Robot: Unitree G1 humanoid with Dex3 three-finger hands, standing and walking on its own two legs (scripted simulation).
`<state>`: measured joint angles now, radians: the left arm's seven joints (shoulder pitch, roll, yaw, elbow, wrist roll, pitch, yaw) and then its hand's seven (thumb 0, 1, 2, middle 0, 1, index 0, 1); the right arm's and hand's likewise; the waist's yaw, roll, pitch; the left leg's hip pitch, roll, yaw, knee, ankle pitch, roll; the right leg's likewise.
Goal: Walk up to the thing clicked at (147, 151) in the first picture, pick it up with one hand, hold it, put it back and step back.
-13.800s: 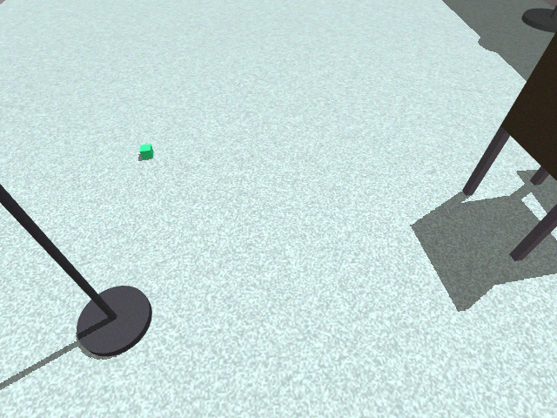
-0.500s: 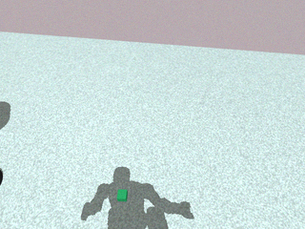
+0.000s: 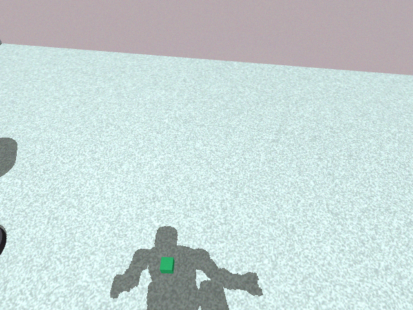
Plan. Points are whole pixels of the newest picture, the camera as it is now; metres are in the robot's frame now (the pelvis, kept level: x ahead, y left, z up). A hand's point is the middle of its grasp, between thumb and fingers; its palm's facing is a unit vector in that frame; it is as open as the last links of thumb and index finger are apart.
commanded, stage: stand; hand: left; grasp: from above
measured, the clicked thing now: (167, 265) +0.42 +0.19 -0.76
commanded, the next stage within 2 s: rise first in 0.18 s
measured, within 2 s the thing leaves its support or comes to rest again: neither
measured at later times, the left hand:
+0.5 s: hand out of the picture +0.14 +0.25 -0.17, palm faces +0.00 -0.95 -0.32, open 8.3 cm
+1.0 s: hand out of the picture +0.11 +0.26 -0.23, palm faces -0.15 -0.89 -0.43, open 12.4 cm
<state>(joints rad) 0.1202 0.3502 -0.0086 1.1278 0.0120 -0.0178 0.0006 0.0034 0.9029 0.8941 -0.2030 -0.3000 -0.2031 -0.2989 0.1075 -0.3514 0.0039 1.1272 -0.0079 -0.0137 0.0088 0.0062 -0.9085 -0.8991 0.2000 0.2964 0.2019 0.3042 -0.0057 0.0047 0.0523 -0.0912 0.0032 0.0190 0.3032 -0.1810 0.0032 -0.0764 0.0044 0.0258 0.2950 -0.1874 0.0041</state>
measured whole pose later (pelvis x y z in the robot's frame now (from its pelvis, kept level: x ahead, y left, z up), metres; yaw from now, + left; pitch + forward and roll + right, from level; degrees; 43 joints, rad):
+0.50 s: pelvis -0.02 +0.00 -0.02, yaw +1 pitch +6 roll +0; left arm -0.05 0.34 0.12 1.05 0.08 -0.03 -0.03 0.01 0.60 0.84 -0.25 -0.56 -0.24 -0.56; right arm 0.20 -0.27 -0.01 0.83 0.03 -0.05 -0.02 0.01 -0.89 -0.89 0.20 0.30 0.20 0.30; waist -0.03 -0.02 0.01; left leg -0.44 0.00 -0.01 0.60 -0.27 0.00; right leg -0.41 0.01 0.00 0.59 -0.29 0.00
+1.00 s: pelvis -0.02 +0.01 -0.09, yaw +1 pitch +17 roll -2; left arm 0.24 0.32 0.11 0.50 0.24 0.17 -0.01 0.00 -0.28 0.71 -0.40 -0.76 -0.39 -0.77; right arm 0.19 -0.24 -0.02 0.57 0.01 -0.13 -0.03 0.01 -0.95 -0.91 0.20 0.30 0.20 0.30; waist -0.02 0.00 -0.10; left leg -0.90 0.01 -0.02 1.12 -0.51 0.01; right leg -0.85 0.01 -0.02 1.08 -0.52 0.01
